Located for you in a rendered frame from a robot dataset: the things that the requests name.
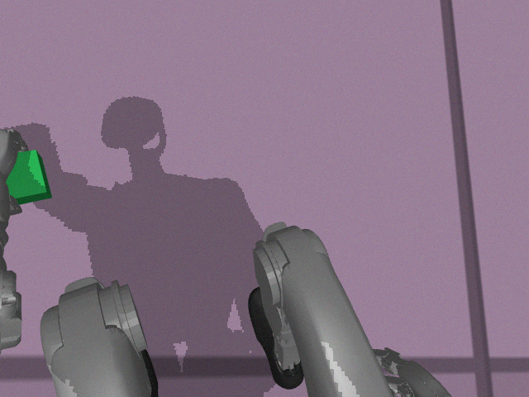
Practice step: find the left robot arm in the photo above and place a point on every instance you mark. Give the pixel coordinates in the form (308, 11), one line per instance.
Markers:
(10, 300)

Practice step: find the right robot hand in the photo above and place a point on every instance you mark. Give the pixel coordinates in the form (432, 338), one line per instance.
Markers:
(413, 380)

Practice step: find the left robot hand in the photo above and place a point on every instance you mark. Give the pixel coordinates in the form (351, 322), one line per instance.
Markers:
(10, 144)

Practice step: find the small box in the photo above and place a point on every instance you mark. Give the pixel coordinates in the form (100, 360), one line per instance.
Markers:
(28, 181)

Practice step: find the right robot foot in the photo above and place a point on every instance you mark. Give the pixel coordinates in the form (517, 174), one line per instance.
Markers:
(288, 379)

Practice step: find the left robot foot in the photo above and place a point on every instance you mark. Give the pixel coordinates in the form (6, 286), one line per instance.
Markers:
(151, 373)

